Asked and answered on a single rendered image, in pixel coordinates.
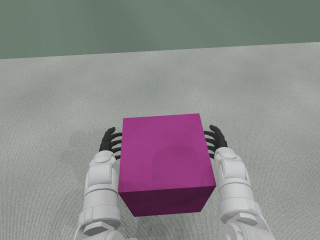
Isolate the robot right upper arm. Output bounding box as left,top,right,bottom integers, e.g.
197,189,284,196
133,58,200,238
217,221,276,240

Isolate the carton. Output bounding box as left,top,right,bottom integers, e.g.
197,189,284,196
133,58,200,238
118,113,217,217

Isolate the right robot hand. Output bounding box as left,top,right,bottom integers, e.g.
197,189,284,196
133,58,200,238
203,125,228,159

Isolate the robot left upper arm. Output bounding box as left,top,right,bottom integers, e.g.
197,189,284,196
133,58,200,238
81,229,125,240

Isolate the left robot forearm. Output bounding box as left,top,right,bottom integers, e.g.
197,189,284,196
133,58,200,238
73,150,121,240

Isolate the right robot forearm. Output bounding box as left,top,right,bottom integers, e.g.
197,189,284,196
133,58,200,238
214,147,273,235

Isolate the left robot hand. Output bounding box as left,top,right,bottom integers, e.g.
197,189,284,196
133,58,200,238
99,127,122,160

